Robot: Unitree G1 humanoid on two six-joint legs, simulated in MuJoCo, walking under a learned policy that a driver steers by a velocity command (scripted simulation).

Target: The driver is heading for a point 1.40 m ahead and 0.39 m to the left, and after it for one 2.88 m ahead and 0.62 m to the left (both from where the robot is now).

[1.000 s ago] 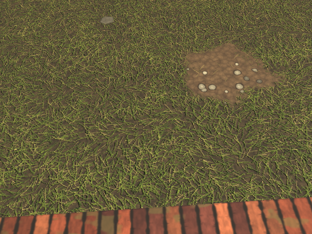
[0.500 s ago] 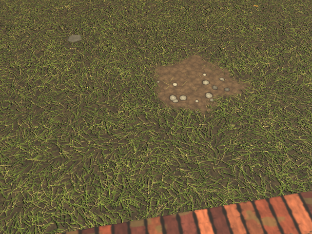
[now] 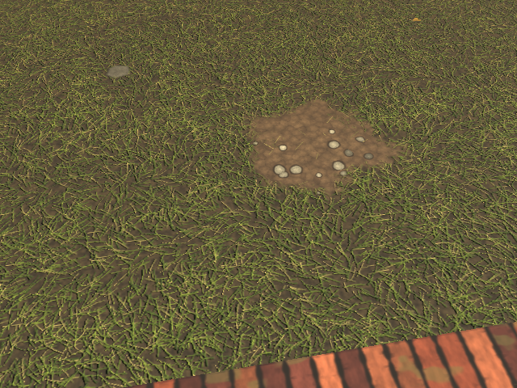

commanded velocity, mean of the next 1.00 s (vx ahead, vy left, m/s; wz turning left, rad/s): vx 0.35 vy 0.00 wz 0.01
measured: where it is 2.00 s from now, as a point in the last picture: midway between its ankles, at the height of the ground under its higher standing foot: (216, 285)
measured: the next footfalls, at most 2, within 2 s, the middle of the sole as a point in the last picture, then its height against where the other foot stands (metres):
right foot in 0.78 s outside the picture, level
left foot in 1.38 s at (205, 321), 0.04 m lower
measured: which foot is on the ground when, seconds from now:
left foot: down 0.00-0.78, up 0.80-1.00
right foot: down 0.00-0.30, up 0.32-0.76, down 0.78-1.00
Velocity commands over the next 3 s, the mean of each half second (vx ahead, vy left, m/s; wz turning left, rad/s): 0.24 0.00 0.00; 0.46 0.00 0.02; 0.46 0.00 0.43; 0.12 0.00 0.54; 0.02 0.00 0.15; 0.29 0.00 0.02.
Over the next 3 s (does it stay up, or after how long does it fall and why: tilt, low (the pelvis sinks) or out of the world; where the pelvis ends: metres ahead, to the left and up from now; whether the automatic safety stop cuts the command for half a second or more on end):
stays up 0.99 0.22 -0.02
